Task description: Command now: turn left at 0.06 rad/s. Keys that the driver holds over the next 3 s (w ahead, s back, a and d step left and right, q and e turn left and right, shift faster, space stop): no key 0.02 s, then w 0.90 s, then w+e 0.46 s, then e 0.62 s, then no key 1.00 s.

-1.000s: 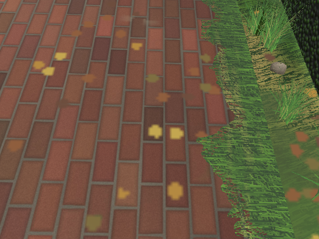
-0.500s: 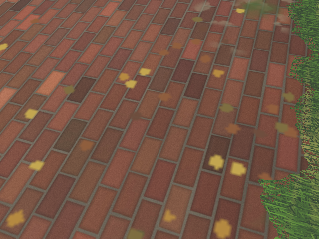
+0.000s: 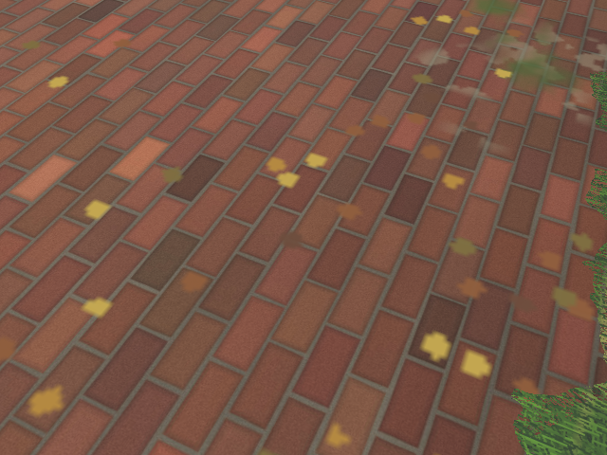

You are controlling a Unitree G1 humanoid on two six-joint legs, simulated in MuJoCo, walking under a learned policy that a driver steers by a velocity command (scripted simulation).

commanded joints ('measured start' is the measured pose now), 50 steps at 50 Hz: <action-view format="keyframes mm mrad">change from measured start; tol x32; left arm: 1 -5 94 24 -40 -2 -17 6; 50 137 84 23 -23 -47 -48 -4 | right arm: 1 -14 -131 -36 -56 3 -14 -7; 35 -314 -108 -32 -115 48 -114 65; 41 263 -320 -105 22 24 -98 24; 50 16 -163 -60 77 15 -137 34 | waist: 1 -15 65 -4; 13 34 121 2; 16 91 -317 -50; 35 51 -63 131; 40 -183 -114 -168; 42 -118 328 -487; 50 2 69 0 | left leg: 1 -21 108 -123 -138 149 52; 6 -21 255 -397 -324 -484 193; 12 -11 243 -283 -290 -135 177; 18 -674 61 -88 652 -167 32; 37 -403 30 79 -22 294 60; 40 140 10 76 -25 304 151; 42 729 451 -735 -146 64 392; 50 -14 250 -139 -417 255 244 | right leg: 1 10 -6 5 -43 114 -5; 9 -395 -16 37 337 -295 -127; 14 215 82 -68 13 82 -121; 16 399 -314 632 -293 -215 -323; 18 318 -326 650 -338 -419 -346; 39 391 -163 38 -42 1027 -194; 40 242 -130 21 171 987 -164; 42 -359 147 98 843 -295 -89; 50 -345 -99 107 649 1 -66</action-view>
